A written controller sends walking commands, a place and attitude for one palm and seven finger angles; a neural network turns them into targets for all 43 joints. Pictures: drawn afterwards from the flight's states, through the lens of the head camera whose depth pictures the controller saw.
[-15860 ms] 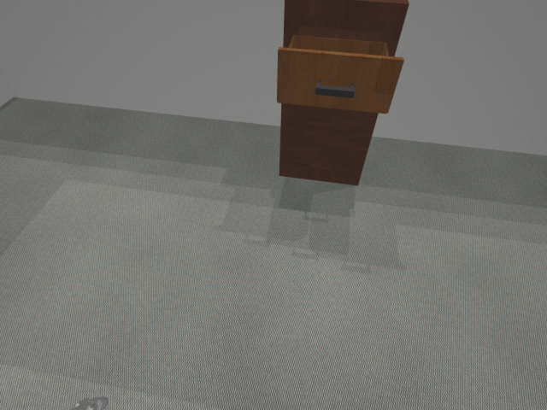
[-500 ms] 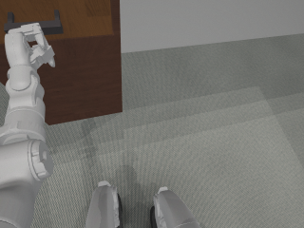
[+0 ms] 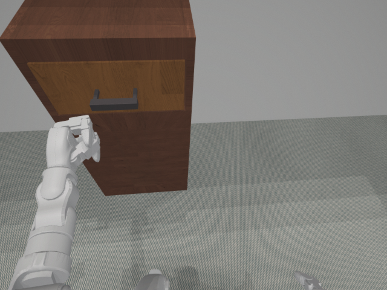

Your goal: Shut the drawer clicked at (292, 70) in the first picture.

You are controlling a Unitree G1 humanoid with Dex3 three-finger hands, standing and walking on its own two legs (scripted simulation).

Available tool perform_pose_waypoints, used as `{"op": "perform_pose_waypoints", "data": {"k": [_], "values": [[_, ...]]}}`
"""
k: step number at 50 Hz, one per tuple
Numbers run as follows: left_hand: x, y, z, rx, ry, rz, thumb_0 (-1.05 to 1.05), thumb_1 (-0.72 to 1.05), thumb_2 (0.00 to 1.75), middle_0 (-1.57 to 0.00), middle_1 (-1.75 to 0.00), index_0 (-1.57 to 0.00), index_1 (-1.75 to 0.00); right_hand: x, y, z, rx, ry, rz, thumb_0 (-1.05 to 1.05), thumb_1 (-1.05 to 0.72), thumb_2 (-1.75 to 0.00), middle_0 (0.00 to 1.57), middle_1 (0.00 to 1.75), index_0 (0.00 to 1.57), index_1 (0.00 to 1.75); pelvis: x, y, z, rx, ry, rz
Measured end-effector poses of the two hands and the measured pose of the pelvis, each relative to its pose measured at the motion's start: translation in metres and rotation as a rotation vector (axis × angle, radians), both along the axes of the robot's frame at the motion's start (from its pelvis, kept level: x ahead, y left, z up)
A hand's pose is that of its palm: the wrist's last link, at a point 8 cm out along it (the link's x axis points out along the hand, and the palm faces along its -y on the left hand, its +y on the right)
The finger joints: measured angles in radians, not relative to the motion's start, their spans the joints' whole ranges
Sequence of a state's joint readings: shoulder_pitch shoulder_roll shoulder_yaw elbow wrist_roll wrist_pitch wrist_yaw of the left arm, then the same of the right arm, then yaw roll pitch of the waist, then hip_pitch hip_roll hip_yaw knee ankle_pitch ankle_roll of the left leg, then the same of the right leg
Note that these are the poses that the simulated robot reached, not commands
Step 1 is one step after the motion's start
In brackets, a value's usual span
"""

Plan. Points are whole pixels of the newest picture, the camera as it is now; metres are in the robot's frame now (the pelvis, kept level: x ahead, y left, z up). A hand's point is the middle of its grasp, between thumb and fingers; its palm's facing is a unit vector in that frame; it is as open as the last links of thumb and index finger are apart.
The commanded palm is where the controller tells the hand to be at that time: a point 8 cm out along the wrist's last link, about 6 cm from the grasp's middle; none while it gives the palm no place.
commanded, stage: draw the hand back to the body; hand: left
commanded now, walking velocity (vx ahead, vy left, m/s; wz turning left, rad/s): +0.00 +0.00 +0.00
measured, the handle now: (115, 98) +0.58 +0.22 +0.01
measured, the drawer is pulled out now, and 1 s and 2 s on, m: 0.00 0.00 0.00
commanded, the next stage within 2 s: step back with the hand held close in 0.98 s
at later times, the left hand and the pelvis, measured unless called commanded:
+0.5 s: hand (45, 187) +0.25 +0.22 +0.16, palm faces +0.30 -0.91 -0.28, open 3.2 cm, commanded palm +0.20 +0.26 +0.18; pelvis +0.00 -0.01 +0.05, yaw +0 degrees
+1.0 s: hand out of the picture +0.18 +0.23 +0.21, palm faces +0.41 -0.83 -0.37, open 3.2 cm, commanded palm +0.13 +0.27 +0.23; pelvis +0.00 -0.02 +0.06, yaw +1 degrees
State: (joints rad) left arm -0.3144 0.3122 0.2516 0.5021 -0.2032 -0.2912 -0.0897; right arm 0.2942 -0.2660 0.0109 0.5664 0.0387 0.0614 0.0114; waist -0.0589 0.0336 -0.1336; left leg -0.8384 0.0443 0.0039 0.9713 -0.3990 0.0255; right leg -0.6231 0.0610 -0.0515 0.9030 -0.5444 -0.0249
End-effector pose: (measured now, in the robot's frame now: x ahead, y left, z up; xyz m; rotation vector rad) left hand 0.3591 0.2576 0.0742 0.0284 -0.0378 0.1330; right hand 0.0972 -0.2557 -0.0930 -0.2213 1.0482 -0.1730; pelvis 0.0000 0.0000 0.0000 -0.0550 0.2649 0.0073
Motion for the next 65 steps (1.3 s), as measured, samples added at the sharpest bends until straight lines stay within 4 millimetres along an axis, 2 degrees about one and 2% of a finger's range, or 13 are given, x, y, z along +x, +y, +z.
{"op": "perform_pose_waypoints", "data": {"k": [7, 11, 17, 28, 42, 47, 54, 57, 61, 65], "values": [[-0.04, -0.002, 0.024, 0.02, 0.017, -0.018, 0.01, 0.9, 0.9, -1.4, -1.6, -1.4, -1.6, 0.043, 0.006, 0.025, 0.012, -0.175, 0.047, 0.01, -0.91, -0.9, 0.2, 0.3, 0.2, 0.3, -0.004, -0.002, 0.012, 0.016, -0.077, 0.004], [-0.068, -0.001, 0.04, 0.148, 0.081, 0.044, 0.01, 0.89, 0.9, -1.4, -1.6, -1.4, -1.6, 0.058, 0.015, 0.042, 0.024, -0.231, 0.051, 0.01, -0.91, -0.9, 0.2, 0.3, 0.2, 0.3, -0.005, -0.004, 0.025, 0.033, -0.136, -0.002], [-0.104, 0.005, 0.063, 0.216, 0.122, 0.137, 0.01, 0.89, 0.9, -1.4, -1.6, -1.4, -1.6, 0.075, 0.026, 0.062, 0.035, -0.28, 0.087, 0.01, -0.91, -0.9, 0.2, 0.3, 0.2, 0.3, -0.004, -0.005, 0.043, 0.042, -0.208, 0.001], [-0.156, 0.004, 0.108, 0.27, 0.042, 0.191, 0.01, 0.89, 0.9, -1.4, -1.6, -1.4, -1.6, 0.088, 0.03, 0.079, 0.046, -0.338, 0.132, 0.02, -0.9, -0.9, 0.21, 0.3, 0.2, 0.3, 0.001, -0.009, 0.057, 0.054, -0.291, -0.003], [-0.218, 0.006, 0.162, 0.417, -0.07, 0.251, 0.01, 0.89, 0.9, -1.4, -1.6, -1.4, -1.6, 0.091, 0.023, 0.079, 0.055, -0.376, 0.144, 0.02, -0.9, -0.9, 0.2, 0.3, 0.2, 0.3, 0.006, -0.014, 0.059, 0.056, -0.321, -0.001], [-0.226, 0.007, 0.161, 0.413, -0.072, 0.278, 0.01, 0.89, 0.9, -1.4, -1.6, -1.4, -1.6, 0.093, 0.023, 0.078, 0.056, -0.381, 0.15, 0.02, -0.9, -0.9, 0.2, 0.3, 0.2, 0.3, 0.005, -0.015, 0.059, 0.057, -0.328, 0.006], [-0.221, 0.004, 0.151, 0.375, -0.056, 0.281, 0.01, 0.89, 0.9, -1.4, -1.6, -1.4, -1.6, 0.094, 0.023, 0.08, 0.049, -0.391, 0.158, 0.02, -0.9, -0.9, 0.21, 0.3, 0.2, 0.3, 0.005, -0.018, 0.059, 0.058, -0.332, 0.006], [-0.218, 0.002, 0.156, 0.39, -0.074, 0.265, 0.01, 0.89, 0.9, -1.4, -1.6, -1.4, -1.6, 0.095, 0.023, 0.082, 0.048, -0.395, 0.158, 0.02, -0.9, -0.9, 0.21, 0.3, 0.2, 0.3, 0.005, -0.018, 0.059, 0.056, -0.33, 0.003], [-0.212, 0.01, 0.173, 0.479, -0.14, 0.248, 0.01, 0.88, 0.9, -1.4, -1.6, -1.4, -1.6, 0.091, 0.019, 0.081, 0.041, -0.364, 0.141, 0.02, -0.9, -0.9, 0.21, 0.3, 0.2, 0.3, 0.003, -0.016, 0.059, 0.045, -0.306, 0.001], [-0.208, 0.013, 0.165, 0.491, -0.093, 0.209, 0.01, 0.89, 0.9, -1.4, -1.6, -1.4, -1.6, 0.081, 0.013, 0.078, 0.032, -0.324, 0.088, 0.02, -0.9, -0.9, 0.21, 0.3, 0.2, 0.3, -0.001, -0.009, 0.059, 0.043, -0.282, -0.013]]}}
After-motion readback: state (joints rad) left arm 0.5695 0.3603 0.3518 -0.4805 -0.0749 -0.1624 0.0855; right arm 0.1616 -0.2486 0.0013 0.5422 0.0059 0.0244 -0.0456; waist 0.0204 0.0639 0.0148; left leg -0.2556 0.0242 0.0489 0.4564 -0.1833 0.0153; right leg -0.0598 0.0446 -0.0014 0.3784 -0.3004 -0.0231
